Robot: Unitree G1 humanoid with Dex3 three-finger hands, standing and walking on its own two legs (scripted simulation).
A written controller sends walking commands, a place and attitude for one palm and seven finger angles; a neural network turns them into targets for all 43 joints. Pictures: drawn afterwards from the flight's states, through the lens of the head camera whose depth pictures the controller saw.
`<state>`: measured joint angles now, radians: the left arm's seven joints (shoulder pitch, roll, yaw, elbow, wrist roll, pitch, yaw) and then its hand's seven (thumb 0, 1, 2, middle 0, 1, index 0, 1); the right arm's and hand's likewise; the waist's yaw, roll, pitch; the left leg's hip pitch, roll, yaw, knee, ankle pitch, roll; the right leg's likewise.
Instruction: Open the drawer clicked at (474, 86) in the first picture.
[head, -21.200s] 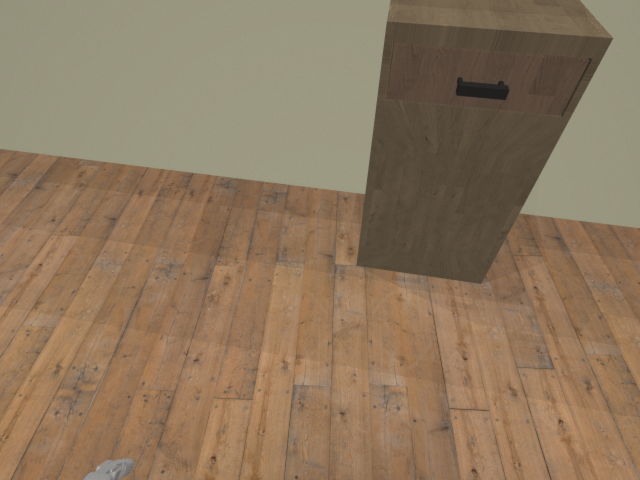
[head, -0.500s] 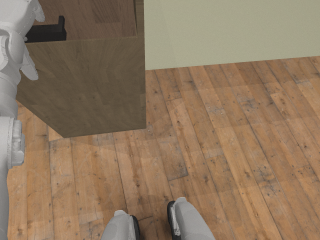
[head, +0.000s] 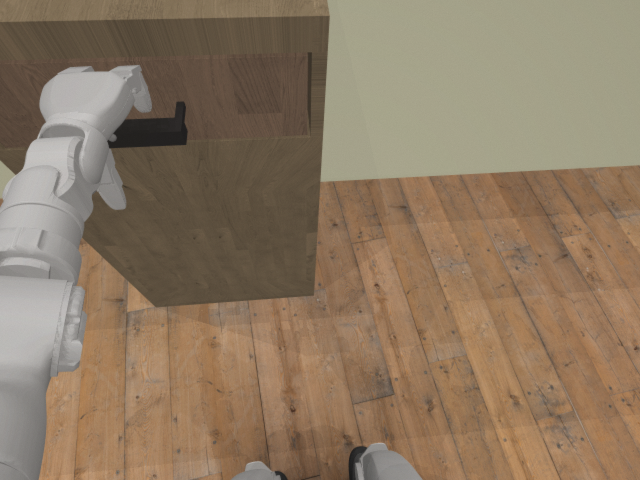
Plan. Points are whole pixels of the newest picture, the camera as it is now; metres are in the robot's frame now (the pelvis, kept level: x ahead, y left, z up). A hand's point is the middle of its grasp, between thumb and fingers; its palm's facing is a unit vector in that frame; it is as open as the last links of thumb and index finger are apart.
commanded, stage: lift the fingers back up to retry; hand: left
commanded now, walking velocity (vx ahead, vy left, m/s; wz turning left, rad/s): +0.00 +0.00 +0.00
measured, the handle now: (141, 121) +0.58 +0.19 +0.06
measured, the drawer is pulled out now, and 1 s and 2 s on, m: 0.00 0.00 0.00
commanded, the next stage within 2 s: re-aim the fingers above the handle in 0.14 s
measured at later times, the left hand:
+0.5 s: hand (112, 134) +0.53 +0.21 +0.09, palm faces -0.08 +0.00 -1.00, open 13.2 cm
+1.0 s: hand (119, 127) +0.53 +0.20 +0.10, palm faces -0.07 +0.01 -1.00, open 13.3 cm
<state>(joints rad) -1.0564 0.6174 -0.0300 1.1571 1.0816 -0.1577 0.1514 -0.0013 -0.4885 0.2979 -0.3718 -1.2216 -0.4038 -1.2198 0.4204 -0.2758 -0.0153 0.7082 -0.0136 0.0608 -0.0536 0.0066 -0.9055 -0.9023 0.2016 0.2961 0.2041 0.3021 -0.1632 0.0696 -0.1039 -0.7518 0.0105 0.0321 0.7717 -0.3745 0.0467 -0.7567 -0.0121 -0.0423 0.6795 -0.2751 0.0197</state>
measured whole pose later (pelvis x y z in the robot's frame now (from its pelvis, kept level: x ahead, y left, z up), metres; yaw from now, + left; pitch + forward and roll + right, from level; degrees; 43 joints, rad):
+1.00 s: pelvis +0.02 -0.02 +0.01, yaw +1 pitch +17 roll -1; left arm -1.03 0.55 -0.08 1.13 1.07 -0.09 0.16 0.00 -0.49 0.30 -0.32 -1.20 -0.42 -1.22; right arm 0.38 -0.27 -0.05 0.74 -0.01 0.05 -0.04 0.01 -0.91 -0.90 0.20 0.30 0.20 0.30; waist -0.12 0.07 -0.09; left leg -0.63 0.01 0.02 0.68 -0.36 0.03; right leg -0.65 -0.01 -0.05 0.63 -0.28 0.00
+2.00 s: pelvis +0.01 -0.02 +0.02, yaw +0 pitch +16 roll -1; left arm -1.03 0.52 -0.05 1.10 1.07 -0.04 0.15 0.00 -0.49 0.30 -0.33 -1.21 -0.35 -1.22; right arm 0.36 -0.27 -0.04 0.72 0.00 0.07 -0.03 0.01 -0.91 -0.90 0.20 0.30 0.20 0.30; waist -0.11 0.07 -0.10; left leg -0.57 0.01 0.05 0.63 -0.33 0.03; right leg -0.61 -0.01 -0.02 0.60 -0.26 0.00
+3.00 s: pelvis +0.02 -0.01 +0.01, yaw +0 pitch +18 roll -1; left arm -0.95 0.49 -0.04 1.07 1.10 -0.10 0.22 0.00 -0.49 0.30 -0.32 -1.20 -0.32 -1.21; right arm 0.37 -0.27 -0.06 0.73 -0.02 0.07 -0.03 0.01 -0.91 -0.90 0.20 0.30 0.20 0.30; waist -0.12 0.06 -0.10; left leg -0.63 0.01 0.05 0.68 -0.37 0.03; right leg -0.67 -0.01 -0.02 0.64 -0.29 0.01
